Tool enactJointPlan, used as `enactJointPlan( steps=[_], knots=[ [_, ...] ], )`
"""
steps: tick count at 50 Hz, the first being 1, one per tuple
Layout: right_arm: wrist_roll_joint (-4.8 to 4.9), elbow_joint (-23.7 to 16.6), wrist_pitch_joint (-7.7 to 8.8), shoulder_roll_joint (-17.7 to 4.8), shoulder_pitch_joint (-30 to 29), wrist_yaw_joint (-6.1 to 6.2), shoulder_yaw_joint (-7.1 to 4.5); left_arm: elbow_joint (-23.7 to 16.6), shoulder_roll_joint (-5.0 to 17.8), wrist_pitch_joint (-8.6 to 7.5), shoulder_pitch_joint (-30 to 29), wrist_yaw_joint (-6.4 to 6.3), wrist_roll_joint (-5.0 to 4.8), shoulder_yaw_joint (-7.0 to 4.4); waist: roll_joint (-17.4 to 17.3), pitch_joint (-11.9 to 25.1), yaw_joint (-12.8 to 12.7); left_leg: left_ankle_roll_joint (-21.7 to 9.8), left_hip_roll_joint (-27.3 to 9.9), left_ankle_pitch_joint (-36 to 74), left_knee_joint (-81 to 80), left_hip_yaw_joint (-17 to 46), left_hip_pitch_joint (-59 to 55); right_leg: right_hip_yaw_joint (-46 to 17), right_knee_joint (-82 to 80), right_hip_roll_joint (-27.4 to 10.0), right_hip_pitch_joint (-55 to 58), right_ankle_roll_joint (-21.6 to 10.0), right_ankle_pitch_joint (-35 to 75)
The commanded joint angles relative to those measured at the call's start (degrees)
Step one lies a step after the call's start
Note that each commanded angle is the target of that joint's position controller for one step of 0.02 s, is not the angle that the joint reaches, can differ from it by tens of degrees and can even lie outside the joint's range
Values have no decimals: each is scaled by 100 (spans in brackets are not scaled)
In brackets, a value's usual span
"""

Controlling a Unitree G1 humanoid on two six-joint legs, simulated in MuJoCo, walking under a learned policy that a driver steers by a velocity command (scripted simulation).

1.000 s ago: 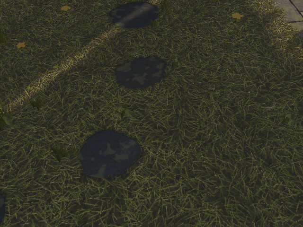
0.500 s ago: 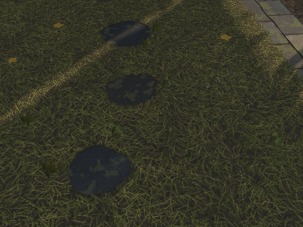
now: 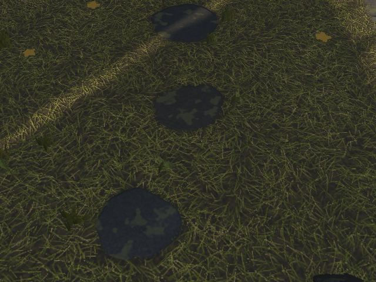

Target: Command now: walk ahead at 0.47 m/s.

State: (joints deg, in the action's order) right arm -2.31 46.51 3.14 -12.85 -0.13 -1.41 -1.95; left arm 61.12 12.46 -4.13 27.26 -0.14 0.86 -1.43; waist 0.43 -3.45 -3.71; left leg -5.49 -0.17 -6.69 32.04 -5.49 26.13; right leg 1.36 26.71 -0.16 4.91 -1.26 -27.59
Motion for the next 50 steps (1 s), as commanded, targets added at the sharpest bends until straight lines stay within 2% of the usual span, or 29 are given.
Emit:
enactJointPlan(
  steps=[1,2,3,4,6,8,11,15,18,20,22,24,25,26,27,28,29,30,31,32,33,34,36,38,40,43,47,50],
  knots=[
    [-41,532,26,-1687,2834,102,-474,-451,306,-61,450,28,-93,-63,-1477,1937,1018,-1092,-2437,-2383,-1864,4713,-4384,-242,4492,517,-3748,-322,-322],
    [119,489,-1,-1384,2135,89,-423,-518,697,-35,-73,23,3,-178,-846,1013,755,-952,-2150,-2839,-2020,4256,-3561,-615,4849,68,-4160,-435,196],
    [159,356,29,-937,1549,66,-312,-610,727,-64,-439,68,17,-194,-450,376,578,-824,-1930,-2401,-2086,3347,-2711,-514,4610,-213,-4127,-473,834],
    [141,351,83,-686,1304,45,-240,-611,578,-73,-576,90,8,-174,-325,178,427,-684,-1628,-1617,-2230,2705,-2185,-461,4294,-400,-3870,-470,1168],
    [150,493,174,-427,1327,69,-154,-534,411,50,-446,147,123,-153,-450,139,180,-518,-1245,-585,-2370,1881,-1643,-403,3930,-560,-3358,-361,1343],
    [164,671,270,-449,1683,78,-149,-578,335,135,-577,199,128,-155,-402,143,143,-588,-1177,111,-2445,1571,-1625,-284,3782,-571,-3411,-274,1452],
    [183,846,299,-533,2084,99,-152,-818,348,209,-1325,229,141,-157,-306,-121,239,-622,-1098,349,-2661,1279,-1822,-125,3301,-682,-4125,-115,1968],
    [191,1006,288,-473,2513,116,-96,-1148,285,184,-2287,245,95,-107,-269,-259,451,-525,-922,1238,-2632,916,-2141,106,2120,-595,-4408,21,2650],
    [176,1137,290,-489,2837,157,-73,-1325,202,159,-2846,243,61,-41,-342,-275,625,-454,-914,1849,-2539,760,-2464,308,1299,-403,-4211,-21,2952],
    [143,1235,268,-499,3034,192,-65,-1434,227,145,-3122,226,56,-28,-361,-307,707,-478,-1015,2197,-2430,746,-2865,374,964,-306,-4218,-105,2888],
    [103,1308,240,-534,3089,230,-69,-1524,276,110,-3236,211,51,-36,-380,-323,685,-512,-1154,2686,-2219,747,-3269,374,712,-230,-4180,-245,2617],
    [77,1318,225,-610,2922,264,-85,-1486,356,59,-2952,174,45,-75,-445,-171,469,-445,-1215,3929,-1716,643,-3467,453,483,-13,-3637,-449,2146],
    [62,1321,216,-676,2842,272,-103,-1359,447,33,-2516,129,46,-124,-515,71,277,-381,-1209,4723,-1187,598,-3500,505,406,174,-3074,-564,1883],
    [63,1324,192,-719,2776,260,-114,-1108,567,-7,-1736,75,54,-196,-482,480,-37,-310,-1114,5015,-294,518,-3431,556,136,342,-2222,-706,1875],
    [118,1266,188,-692,2668,248,-97,-815,770,-64,-740,13,146,-292,-374,1004,-458,-217,-941,4131,931,384,-2610,216,-44,10,-769,-916,2108],
    [299,1029,205,-290,2874,185,5,-694,1356,-70,105,-60,299,-454,505,1824,-524,-1,-358,1594,2968,50,-863,-1848,-131,-1573,962,-1419,1474],
    [340,1101,203,-327,3223,161,-68,-675,1398,20,-15,13,159,-493,1099,2285,-267,66,553,-2290,4517,463,452,-4136,-880,-2452,1525,-2008,1612],
    [215,1006,177,-624,2713,191,-157,-753,1168,48,-674,53,-7,-447,365,1409,-49,-22,114,-1851,4680,928,946,-3401,-1009,-2161,805,-1818,1375],
    [179,886,213,-524,2291,167,-138,-823,785,15,-1127,71,-35,-349,128,709,61,-25,-103,-1410,4409,904,998,-2636,-1232,-1957,-53,-1662,1549],
    [170,876,206,-393,2153,151,-132,-804,517,-28,-1337,71,-5,-276,-14,301,256,-18,-305,-1167,4006,865,789,-2086,-1463,-1673,-720,-1425,1881],
    [69,853,136,-345,2131,123,-140,-704,356,-74,-1330,46,-9,-221,82,146,418,40,-429,-1057,3678,873,531,-1692,-1580,-1438,-1155,-1247,2204],
    [16,912,53,-211,2261,80,-115,-625,264,-113,-1275,31,1,-185,146,148,531,105,-466,-991,3506,835,283,-1395,-1674,-1284,-1389,-1152,2378],
    [-7,870,-45,-132,2187,15,-116,-472,388,-208,-963,24,-20,-202,187,153,597,207,-489,-859,3276,702,302,-1110,-1781,-1182,-1477,-1174,2846],
    [-10,692,-104,-173,1716,-14,-119,-397,552,-240,-781,24,-28,-230,190,1,575,323,-597,-486,2895,582,679,-890,-1966,-1113,-1460,-1186,2887],
    [12,489,-116,-222,1149,-27,-113,-349,544,-228,-590,27,-31,-212,198,-138,461,422,-667,-56,2331,469,1007,-722,-2069,-1014,-1339,-1144,3035],
    [75,263,-89,-150,467,-41,-53,-285,523,-213,-329,29,-33,-181,246,-193,281,474,-582,491,1287,279,941,-456,-2052,-873,-1149,-1025,3436],
    [104,54,-63,-172,-163,-22,-16,-128,573,-191,114,-12,2,-176,316,-226,48,363,-404,662,492,126,926,-397,-1906,-1027,-455,-1012,3809],
    [96,-71,-10,-281,-310,-6,-50,-46,643,-152,174,-73,58,-197,342,-269,95,161,-307,203,148,143,894,-414,-1580,-1263,111,-991,4426]
  ],
)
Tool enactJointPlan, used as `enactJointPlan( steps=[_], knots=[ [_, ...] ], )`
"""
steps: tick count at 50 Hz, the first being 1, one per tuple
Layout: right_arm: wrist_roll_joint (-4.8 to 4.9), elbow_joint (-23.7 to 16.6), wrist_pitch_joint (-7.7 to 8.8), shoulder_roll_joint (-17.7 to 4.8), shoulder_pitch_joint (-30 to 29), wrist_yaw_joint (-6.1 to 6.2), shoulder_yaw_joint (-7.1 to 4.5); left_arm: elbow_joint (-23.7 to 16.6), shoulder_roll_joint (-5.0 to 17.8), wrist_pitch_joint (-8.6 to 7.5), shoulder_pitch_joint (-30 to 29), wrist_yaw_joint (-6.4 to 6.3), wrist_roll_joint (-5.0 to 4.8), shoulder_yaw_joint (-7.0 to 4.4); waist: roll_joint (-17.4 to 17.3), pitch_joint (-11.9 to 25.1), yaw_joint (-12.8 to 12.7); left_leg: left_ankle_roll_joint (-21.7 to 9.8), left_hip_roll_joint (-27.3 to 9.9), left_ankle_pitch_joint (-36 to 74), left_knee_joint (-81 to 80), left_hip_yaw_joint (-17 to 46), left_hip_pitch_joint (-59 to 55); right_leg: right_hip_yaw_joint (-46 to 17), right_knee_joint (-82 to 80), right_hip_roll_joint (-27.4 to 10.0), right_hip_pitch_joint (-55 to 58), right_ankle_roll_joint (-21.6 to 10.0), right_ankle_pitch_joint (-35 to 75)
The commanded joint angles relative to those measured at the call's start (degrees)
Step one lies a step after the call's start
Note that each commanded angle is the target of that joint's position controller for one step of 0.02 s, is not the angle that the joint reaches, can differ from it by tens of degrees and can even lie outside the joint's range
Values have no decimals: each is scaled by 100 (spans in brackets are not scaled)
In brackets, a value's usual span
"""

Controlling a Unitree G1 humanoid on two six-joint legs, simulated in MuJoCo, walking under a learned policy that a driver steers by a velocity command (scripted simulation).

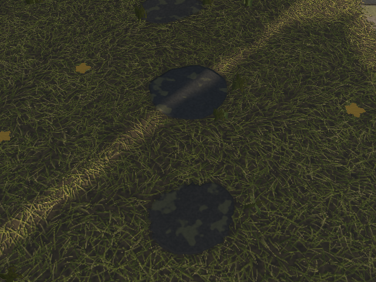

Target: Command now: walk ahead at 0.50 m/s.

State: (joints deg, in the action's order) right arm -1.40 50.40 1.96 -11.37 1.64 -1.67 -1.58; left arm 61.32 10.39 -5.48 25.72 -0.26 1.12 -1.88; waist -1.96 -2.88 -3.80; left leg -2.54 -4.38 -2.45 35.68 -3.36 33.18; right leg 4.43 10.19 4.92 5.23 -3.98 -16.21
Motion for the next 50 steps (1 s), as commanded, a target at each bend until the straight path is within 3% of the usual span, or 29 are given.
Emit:
enactJointPlan(
  steps=[1,3,4,5,6,7,8,9,11,14,17,21,26,29,30,31,32,33,34,35,36,37,38,40,43,47,50],
  knots=[
    [4,-441,136,-462,-351,33,-108,-65,888,-8,242,-79,43,-164,599,-270,209,-228,208,-451,-355,-107,-83,-661,309,-1795,146,-664,3804],
    [-18,-118,208,-606,681,103,-210,-73,979,18,53,-87,43,-190,585,248,682,-451,575,-694,-742,-266,-1428,-474,1536,-1668,69,-507,5108],
    [-89,224,271,-788,1696,159,-302,-114,921,29,-18,-73,12,-165,392,798,1081,-628,471,-493,-949,-132,-2785,-268,2708,-1414,-528,-389,4637],
    [-242,376,312,-1339,2642,227,-447,-337,580,20,125,-33,-127,-65,-346,1596,1266,-1052,-998,-1047,-1055,1634,-4487,20,4602,-967,-2082,-195,2500],
    [-170,431,254,-1638,2722,172,-527,-309,356,28,648,6,-215,-66,-1269,2097,1006,-1709,-2101,-1052,-1827,4089,-5318,-201,6219,19,-3642,-77,-1545],
    [13,358,198,-1314,2112,141,-463,-346,815,68,73,-15,-76,-193,-329,1357,841,-1465,-1735,-1568,-1977,3659,-4665,-815,6513,-399,-4121,-179,-1100],
    [54,256,213,-943,1547,124,-360,-488,761,33,-349,21,-55,-196,-117,619,674,-1293,-1540,-1394,-2154,2829,-3776,-774,6297,-626,-4178,-187,-524],
    [31,241,251,-671,1278,108,-284,-506,639,28,-512,39,-50,-183,25,310,515,-1104,-1263,-951,-2366,2275,-3189,-738,5973,-818,-3970,-176,-173],
    [63,386,321,-393,1292,143,-189,-454,460,168,-380,99,92,-168,-157,150,248,-869,-882,-292,-2574,1530,-2541,-679,5552,-984,-3474,-48,45],
    [89,597,432,-563,1744,169,-206,-553,381,302,-616,172,121,-170,-126,77,177,-923,-761,369,-2730,1144,-2474,-506,5258,-1028,-3634,113,291],
    [88,692,431,-624,2067,176,-198,-827,437,353,-1385,196,107,-163,-109,-149,306,-918,-668,503,-2923,924,-2629,-366,4654,-1151,-4216,260,867],
    [82,788,416,-585,2418,181,-155,-1131,362,324,-2247,210,39,-89,-125,-266,510,-823,-521,1048,-2923,629,-2887,-147,3431,-1052,-4239,324,1476],
    [31,996,375,-606,2929,241,-144,-1435,411,270,-2987,185,24,-53,-164,-370,739,-891,-729,1729,-2628,706,-3695,-30,2568,-849,-4238,165,1459],
    [-18,978,332,-763,2733,291,-190,-1494,539,167,-2798,159,2,-94,-189,-272,517,-852,-850,2740,-2062,836,-3996,-78,2185,-671,-3780,-5,878],
    [-23,944,329,-830,2584,291,-211,-1383,618,125,-2378,123,-2,-135,-228,-72,318,-767,-791,3406,-1624,810,-3904,-27,2020,-500,-3140,-80,668],
    [3,921,320,-861,2459,266,-220,-1135,726,69,-1588,71,15,-200,-125,335,-23,-668,-601,3656,-766,704,-3700,54,1656,-344,-2119,-185,807],
    [70,836,332,-762,2379,240,-191,-870,1003,-4,-597,-3,128,-307,87,952,-392,-560,-323,2695,460,561,-2808,-387,1559,-806,-571,-371,951],
    [280,600,335,-252,2699,198,-76,-858,1620,-28,125,-67,296,-456,1025,1862,-390,-317,375,-20,2439,170,-1096,-2516,1322,-2521,1124,-775,203],
    [269,647,286,-422,2998,235,-172,-893,1671,84,-114,-5,162,-485,1458,2198,-166,-330,856,-2708,3581,421,-175,-4143,634,-3165,1234,-1134,118],
    [148,622,217,-687,2598,254,-263,-1034,1233,135,-761,17,55,-385,725,1315,74,-379,407,-2278,3859,688,117,-3412,532,-2926,411,-980,-366],
    [106,553,211,-553,2223,212,-250,-1100,810,108,-1197,31,14,-275,396,583,152,-358,194,-1841,3660,673,131,-2607,275,-2661,-464,-828,-309],
    [85,532,179,-390,2116,178,-245,-1089,623,73,-1373,23,28,-223,413,232,294,-345,27,-1586,3381,653,-33,-1991,56,-2389,-1018,-603,-47],
    [-4,497,106,-366,2089,134,-268,-1009,517,31,-1342,-13,11,-188,582,75,413,-300,-78,-1475,3193,643,-184,-1526,-44,-2197,-1361,-465,328],
    [-46,468,-36,-234,2120,53,-272,-894,487,-71,-1102,-40,-8,-179,619,89,523,-230,-102,-1278,3157,556,-282,-989,-134,-2079,-1524,-403,914],
    [-43,227,-137,-209,1604,-17,-276,-801,630,-169,-831,-44,-28,-218,570,-3,548,-148,-202,-728,2937,470,266,-399,-255,-2030,-1371,-412,1426],
    [-29,-135,-140,-214,728,-106,-230,-710,614,-175,-565,-52,-6,-197,558,-220,435,-58,-184,49,1814,256,588,251,-277,-1856,-1195,-387,1940],
    [-41,-382,-125,-163,111,-170,-154,-660,752,-166,-353,-86,-12,-217,575,-289,283,-116,-76,344,810,-104,329,599,-236,-1905,-942,-352,2384]
  ],
)
Over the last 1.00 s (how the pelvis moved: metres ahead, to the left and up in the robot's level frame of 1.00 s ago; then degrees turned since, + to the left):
0.55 0.01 0.02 1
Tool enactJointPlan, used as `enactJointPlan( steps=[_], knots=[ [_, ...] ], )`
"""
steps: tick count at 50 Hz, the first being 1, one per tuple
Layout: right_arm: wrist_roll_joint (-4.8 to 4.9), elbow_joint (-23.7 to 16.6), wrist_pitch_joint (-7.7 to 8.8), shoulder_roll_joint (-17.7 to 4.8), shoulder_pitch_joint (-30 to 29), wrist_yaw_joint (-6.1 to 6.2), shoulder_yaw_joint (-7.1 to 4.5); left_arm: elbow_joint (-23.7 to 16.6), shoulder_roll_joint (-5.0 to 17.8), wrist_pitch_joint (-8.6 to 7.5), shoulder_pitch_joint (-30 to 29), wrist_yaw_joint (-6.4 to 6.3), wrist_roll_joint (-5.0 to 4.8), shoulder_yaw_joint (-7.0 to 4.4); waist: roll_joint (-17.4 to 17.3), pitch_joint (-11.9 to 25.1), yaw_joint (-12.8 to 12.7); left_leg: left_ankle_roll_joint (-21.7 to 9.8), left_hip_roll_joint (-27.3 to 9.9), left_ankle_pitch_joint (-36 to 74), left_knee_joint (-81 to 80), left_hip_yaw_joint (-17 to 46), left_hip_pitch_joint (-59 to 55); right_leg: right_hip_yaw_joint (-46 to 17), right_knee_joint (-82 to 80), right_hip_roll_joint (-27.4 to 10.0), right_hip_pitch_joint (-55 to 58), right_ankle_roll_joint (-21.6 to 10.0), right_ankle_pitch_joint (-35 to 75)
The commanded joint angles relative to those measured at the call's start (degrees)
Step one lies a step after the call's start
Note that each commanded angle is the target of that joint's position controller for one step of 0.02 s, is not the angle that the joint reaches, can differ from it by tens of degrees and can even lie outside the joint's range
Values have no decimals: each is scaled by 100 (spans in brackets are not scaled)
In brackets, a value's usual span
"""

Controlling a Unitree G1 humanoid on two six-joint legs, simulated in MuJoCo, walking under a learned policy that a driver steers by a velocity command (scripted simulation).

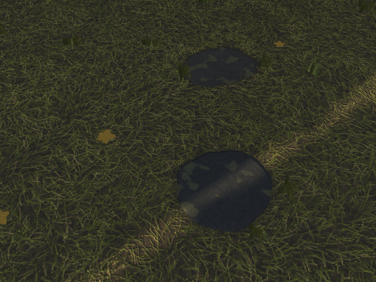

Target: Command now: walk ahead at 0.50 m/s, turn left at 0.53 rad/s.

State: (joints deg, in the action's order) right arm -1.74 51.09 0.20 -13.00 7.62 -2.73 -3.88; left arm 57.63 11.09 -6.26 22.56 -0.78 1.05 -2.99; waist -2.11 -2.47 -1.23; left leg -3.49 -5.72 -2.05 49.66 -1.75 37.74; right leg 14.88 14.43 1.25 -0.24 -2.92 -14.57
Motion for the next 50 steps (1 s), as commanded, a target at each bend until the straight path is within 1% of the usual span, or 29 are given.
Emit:
enactJointPlan(
  steps=[1,4,6,8,9,10,11,12,13,14,16,18,21,24,30,33,35,36,37,38,39,40,41,42,43,44,45,48,50],
  knots=[
    [-15,-527,52,-17,-651,-79,86,-260,732,-74,69,-48,-2,-118,582,-355,-23,-72,87,260,-797,-364,-154,-372,-622,-1599,-210,-456,2360],
    [-46,-686,62,-118,-880,-100,70,-178,832,24,284,-95,20,-147,608,-359,-51,-293,258,-251,-1211,-577,-268,-139,-239,-1746,421,-420,3270],
    [-61,-667,54,-224,-658,-67,19,-186,984,103,240,-126,36,-185,758,-148,99,-509,596,-847,-1327,-788,-757,51,453,-1777,691,-361,4930],
    [-61,-441,92,-420,223,-5,-97,-228,1168,228,187,-118,42,-238,808,387,453,-777,1019,-1342,-1583,-865,-1741,125,1977,-1778,708,-335,5709],
    [-107,-174,150,-616,1081,64,-207,-306,1191,273,101,-85,21,-240,548,855,853,-967,1101,-1127,-2109,-662,-2956,220,3333,-1681,102,-177,4912],
    [-185,-94,167,-1246,1671,154,-398,-577,847,264,142,-42,-62,-157,-232,1471,999,-1444,-219,-1889,-2333,1203,-4611,216,5242,-1339,-1673,78,2372],
    [-30,-244,108,-1725,1402,169,-490,-1036,663,191,-89,63,-66,-151,-1085,1736,654,-2191,-1454,-1503,-3237,4325,-5499,-623,6949,-23,-3722,388,-1741],
    [53,-218,37,-1588,1442,210,-448,-1192,932,132,-849,90,-10,-183,-82,1249,817,-2017,-1322,-1101,-3440,3763,-5227,-1518,6937,-358,-4356,325,-1242],
    [81,-156,53,-1215,1145,265,-343,-1155,751,65,-792,115,-96,-114,91,671,566,-1780,-1258,-601,-3467,2851,-4543,-1508,6508,-647,-4318,246,-645],
    [75,-166,114,-829,855,275,-233,-948,690,54,-516,104,-95,-99,412,358,273,-1452,-963,141,-3573,2225,-3848,-1508,5881,-843,-3850,206,-391],
    [110,-140,283,-487,576,295,-89,-727,596,267,-146,128,110,-81,276,304,-47,-1119,-553,895,-3755,1387,-3178,-1549,5310,-979,-3073,247,-240],
    [126,13,442,-571,830,273,-81,-679,576,425,-118,196,105,-94,158,276,-86,-1008,-437,1455,-3885,1016,-3052,-1489,5127,-923,-2961,254,-89],
    [106,162,516,-732,1195,262,-98,-814,595,502,-680,249,25,-106,34,-4,84,-672,-360,1519,-4113,582,-3238,-1557,4691,-873,-3562,216,535],
    [89,217,542,-676,1380,274,-45,-951,618,497,-1182,256,-30,-113,-71,-195,251,-394,-317,1504,-4235,221,-3526,-1705,4084,-646,-3985,152,1099],
    [69,400,578,-529,1661,406,86,-1244,416,447,-2002,315,38,30,-80,-414,441,-237,-449,2452,-4213,-407,-4193,-1072,2604,-397,-3913,-15,1598],
    [46,498,557,-696,1730,497,95,-1325,447,431,-1961,312,42,42,-202,-235,313,-139,-584,4490,-3527,-695,-4641,-635,2120,-25,-3348,-303,1053],
    [24,488,505,-905,1615,572,53,-1168,599,437,-1299,271,56,-20,-445,144,-23,-91,-714,5974,-2497,-805,-4830,-479,2101,303,-2696,-573,429],
    [-4,434,455,-1002,1496,575,21,-988,756,420,-669,251,65,-92,-481,461,-306,-110,-770,5989,-1599,-825,-4687,-551,1973,408,-2070,-734,214],
    [20,335,423,-1076,1299,547,-2,-764,943,378,102,225,116,-195,-359,817,-725,-116,-689,5104,-325,-901,-4126,-814,1442,411,-1033,-946,323],
    [67,110,463,-945,1136,486,34,-667,1419,384,748,150,169,-363,312,1293,-1037,-70,-271,2585,1668,-1047,-2904,-2202,1168,-642,199,-1400,94],
    [146,-244,526,-448,1405,343,95,-779,1865,450,307,137,89,-476,1730,1604,-360,215,1141,-2806,3659,-420,-241,-5499,626,-2078,1742,-2439,828],
    [11,-325,592,-720,931,299,93,-773,1705,478,105,160,-109,-465,537,1347,-482,90,696,-2363,3748,612,434,-5329,289,-1978,1481,-2401,448],
    [80,-465,667,-715,671,259,105,-824,1406,481,-229,137,-100,-385,278,686,-324,94,415,-1861,3333,621,527,-4677,91,-1888,718,-2156,408],
    [102,-450,686,-736,723,259,90,-813,1049,482,-436,132,-63,-290,-173,178,-30,133,217,-1631,2742,527,242,-4155,-107,-1642,-98,-1839,842],
    [21,-475,597,-694,711,268,94,-823,922,440,-580,101,-78,-238,-210,-4,152,240,90,-1599,2341,519,-59,-3722,-164,-1344,-612,-1639,1304],
    [-71,-464,469,-610,849,251,128,-848,897,390,-662,78,-94,-208,-71,14,278,352,30,-1557,2063,484,-386,-3362,-230,-1096,-944,-1535,1602],
    [-110,-496,361,-563,885,235,139,-837,971,328,-601,81,-110,-214,59,56,318,439,17,-1558,1830,412,-513,-3175,-243,-971,-1099,-1504,1930],
    [-117,-744,224,-518,471,202,169,-817,1255,240,-339,95,-119,-283,278,40,255,656,-9,-1130,1002,188,-386,-2901,-312,-703,-1244,-1407,2442],
    [-94,-951,208,-531,-53,191,181,-822,1257,260,-119,101,-127,-290,405,-17,55,737,4,-659,338,124,-149,-2904,-285,-589,-1068,-1236,2484]
  ],
)
Over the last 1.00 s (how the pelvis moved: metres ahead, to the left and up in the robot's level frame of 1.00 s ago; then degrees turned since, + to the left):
0.54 0.01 0.01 13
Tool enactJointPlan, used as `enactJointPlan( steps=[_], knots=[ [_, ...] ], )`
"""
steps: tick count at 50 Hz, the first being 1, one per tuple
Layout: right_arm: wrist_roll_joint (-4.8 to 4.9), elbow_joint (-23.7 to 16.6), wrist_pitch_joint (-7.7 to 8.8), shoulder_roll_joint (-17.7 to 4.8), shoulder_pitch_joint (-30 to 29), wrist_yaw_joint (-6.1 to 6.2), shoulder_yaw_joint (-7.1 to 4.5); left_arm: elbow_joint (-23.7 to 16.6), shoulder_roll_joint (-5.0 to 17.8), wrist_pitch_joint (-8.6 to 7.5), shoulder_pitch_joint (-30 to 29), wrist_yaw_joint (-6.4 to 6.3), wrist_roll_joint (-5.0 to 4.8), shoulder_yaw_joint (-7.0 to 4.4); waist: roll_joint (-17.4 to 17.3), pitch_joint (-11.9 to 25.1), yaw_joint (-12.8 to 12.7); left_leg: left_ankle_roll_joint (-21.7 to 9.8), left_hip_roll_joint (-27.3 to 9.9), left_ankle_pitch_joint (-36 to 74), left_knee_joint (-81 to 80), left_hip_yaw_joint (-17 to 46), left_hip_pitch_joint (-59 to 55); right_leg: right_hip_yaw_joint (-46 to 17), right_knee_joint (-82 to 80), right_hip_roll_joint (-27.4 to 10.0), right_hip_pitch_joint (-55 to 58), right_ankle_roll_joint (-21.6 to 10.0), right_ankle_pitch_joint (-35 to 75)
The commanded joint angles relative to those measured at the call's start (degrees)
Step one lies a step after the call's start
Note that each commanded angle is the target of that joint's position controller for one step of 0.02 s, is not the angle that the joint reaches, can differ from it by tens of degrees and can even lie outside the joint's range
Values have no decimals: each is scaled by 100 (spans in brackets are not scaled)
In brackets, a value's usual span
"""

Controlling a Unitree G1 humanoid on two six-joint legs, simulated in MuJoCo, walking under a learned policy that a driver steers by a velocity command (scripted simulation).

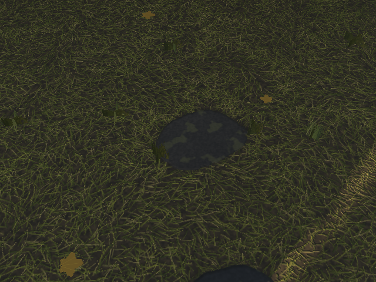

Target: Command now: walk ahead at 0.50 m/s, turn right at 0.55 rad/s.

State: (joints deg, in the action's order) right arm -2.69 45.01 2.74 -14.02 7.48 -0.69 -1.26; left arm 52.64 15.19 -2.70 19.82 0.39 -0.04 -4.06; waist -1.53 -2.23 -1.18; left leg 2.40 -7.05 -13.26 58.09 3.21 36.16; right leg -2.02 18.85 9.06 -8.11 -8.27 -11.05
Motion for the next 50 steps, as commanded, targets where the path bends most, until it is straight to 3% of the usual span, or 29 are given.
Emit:
enactJointPlan(
  steps=[1,6,8,10,11,12,13,14,15,16,17,18,19,22,26,29,34,36,37,38,39,40,41,42,43,44,45,47,50],
  knots=[
    [15,-425,-47,-421,-257,-20,-68,-328,848,-80,264,-14,-23,-188,408,-23,-54,160,174,693,-817,-378,64,-1223,-668,-1323,-139,-608,2164],
    [71,-713,18,-411,-1024,-69,7,-318,846,-44,723,-61,35,-182,538,69,-445,28,388,1257,-1958,-427,168,-1354,-367,-1426,746,-436,2573],
    [76,-794,74,-445,-1156,-83,22,-313,846,-62,773,-95,78,-161,572,47,-474,-130,469,1209,-2336,-433,-36,-1445,-240,-1589,981,-381,2809],
    [78,-711,126,-595,-744,-72,-27,-359,937,-103,550,-131,102,-160,636,98,-203,-360,587,915,-2734,-388,-769,-1494,-5,-1733,975,-211,3262],
    [85,-569,154,-735,-290,-36,-89,-380,1015,-131,420,-131,108,-170,660,253,13,-479,744,629,-2848,-431,-1366,-1445,388,-1709,956,-117,3938],
    [87,-325,203,-849,472,17,-154,-375,1043,-147,318,-104,107,-164,494,605,390,-611,867,656,-3189,-515,-2238,-1232,1254,-1489,892,-12,4282],
    [14,-170,266,-1088,1290,95,-232,-432,884,-182,306,-66,82,-107,229,1154,750,-837,267,483,-3266,59,-3498,-1023,2463,-1218,230,93,3383],
    [-109,-147,249,-1728,1892,144,-398,-578,361,-196,957,-28,-113,12,-953,2027,619,-1507,-1314,-165,-3437,2488,-5131,-463,4450,-432,-1341,370,709],
    [40,-27,137,-1577,1754,74,-420,-495,611,-175,1081,-37,5,-11,-1226,1988,477,-1817,-1709,-541,-4206,4087,-5045,-394,5232,-152,-2281,361,-1836],
    [122,-145,100,-1140,1185,43,-331,-488,734,-128,682,-40,129,-31,-427,953,305,-1769,-1513,-1159,-4288,3405,-4180,-544,5531,-530,-2647,337,-1428],
    [138,-193,111,-776,815,15,-246,-567,675,-131,236,12,167,5,29,446,288,-1648,-1217,-1004,-4429,2615,-3487,-520,5263,-746,-2640,343,-1027],
    [112,-148,131,-632,700,20,-197,-636,589,-113,54,54,159,22,-62,162,187,-1480,-923,-521,-4599,2005,-3062,-450,4932,-917,-2559,352,-867],
    [131,-48,166,-569,740,36,-168,-667,559,-60,34,89,216,34,-266,65,85,-1366,-699,-52,-4709,1569,-2778,-406,4669,-1030,-2387,405,-794],
    [197,173,304,-643,1046,3,-188,-623,443,44,107,151,255,89,-381,171,-19,-1426,-523,1086,-4864,967,-2713,-184,4409,-1097,-2302,542,-564],
    [231,385,307,-678,1352,-12,-208,-940,331,49,-848,191,248,184,-285,-78,123,-1474,-367,1336,-5196,471,-2887,148,3443,-1402,-2901,746,187],
    [245,525,296,-718,1579,-24,-221,-1134,166,22,-1491,216,205,287,-303,-133,288,-1355,-207,1733,-5163,114,-2933,395,2393,-1373,-2640,796,744],
    [198,733,254,-849,1906,9,-253,-1311,269,-19,-2004,168,167,294,-319,-155,407,-1242,-491,2416,-4794,112,-3514,532,1514,-1189,-2263,606,673],
    [179,780,220,-914,1844,40,-270,-1287,347,-54,-1837,129,187,257,-323,-93,269,-1164,-591,3102,-4387,104,-3755,568,1258,-1051,-1901,441,272],
    [183,798,200,-947,1786,54,-277,-1155,402,-85,-1425,96,213,216,-287,104,65,-1088,-531,3774,-3853,10,-3798,626,1022,-893,-1348,342,148],
    [200,819,174,-894,1769,58,-255,-864,512,-144,-615,46,266,146,-81,538,-278,-977,-290,4028,-2861,-225,-3589,655,675,-780,-300,192,273],
    [226,668,186,-721,1704,58,-188,-628,869,-197,406,-24,380,29,315,1218,-672,-848,-30,2829,-1420,-437,-2663,-248,610,-1627,1131,-93,-83],
    [369,457,197,-99,2219,27,-50,-578,1522,-167,813,-65,435,-142,1649,1831,-484,-575,933,-609,634,-848,-654,-2862,136,-3262,2606,-756,-542],
    [193,565,153,-741,2042,70,-220,-559,1307,-83,642,-31,147,-134,1129,1724,-481,-647,942,-1608,1288,-173,-43,-3596,-280,-3284,2286,-890,-599],
    [170,480,148,-743,1661,50,-247,-618,977,-71,86,-13,93,-49,757,863,-239,-696,614,-1184,1375,-36,207,-2648,-305,-3025,1595,-763,-573],
    [186,439,171,-604,1422,10,-202,-649,645,-109,-246,17,103,33,523,453,-127,-687,414,-789,1069,-41,84,-2018,-524,-2738,914,-624,-171],
    [177,460,133,-524,1364,-13,-198,-629,490,-145,-412,15,109,77,558,230,36,-653,260,-589,737,-84,-159,-1531,-715,-2451,468,-419,94],
    [95,498,57,-485,1446,-43,-189,-561,386,-180,-462,-3,89,109,665,137,181,-580,178,-479,525,-116,-427,-1184,-853,-2247,123,-298,413],
    [53,546,-45,-383,1483,-108,-173,-439,429,-267,-288,-6,82,94,597,195,262,-484,192,-268,438,-227,-582,-871,-991,-2141,-4,-350,1017],
    [46,369,-99,-359,903,-149,-170,-243,544,-313,-12,-2,39,49,478,-17,230,-344,49,268,-3,-326,-67,-576,-1261,-2080,97,-436,1122]
  ],
)
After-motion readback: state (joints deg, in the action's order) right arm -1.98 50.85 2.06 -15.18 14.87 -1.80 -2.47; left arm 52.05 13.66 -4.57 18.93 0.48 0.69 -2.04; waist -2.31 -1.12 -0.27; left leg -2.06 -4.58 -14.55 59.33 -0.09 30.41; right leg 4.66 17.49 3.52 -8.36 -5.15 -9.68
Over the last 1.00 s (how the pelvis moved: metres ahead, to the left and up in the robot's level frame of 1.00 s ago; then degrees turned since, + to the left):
0.55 0.05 0.00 -8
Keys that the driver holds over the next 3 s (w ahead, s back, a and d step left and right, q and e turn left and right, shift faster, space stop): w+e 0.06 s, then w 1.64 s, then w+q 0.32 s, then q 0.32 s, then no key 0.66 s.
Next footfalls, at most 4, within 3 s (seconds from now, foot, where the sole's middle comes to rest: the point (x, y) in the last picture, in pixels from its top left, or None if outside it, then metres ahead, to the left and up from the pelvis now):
0.26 left None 0.33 0.13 -0.78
0.78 right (236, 257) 0.56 -0.11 -0.78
1.32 left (194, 182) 0.88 0.04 -0.78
1.86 right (246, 134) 1.14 -0.19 -0.78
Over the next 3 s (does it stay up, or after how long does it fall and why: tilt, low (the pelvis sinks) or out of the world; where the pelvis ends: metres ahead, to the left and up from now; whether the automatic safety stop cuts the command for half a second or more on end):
stays up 1.25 -0.10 0.00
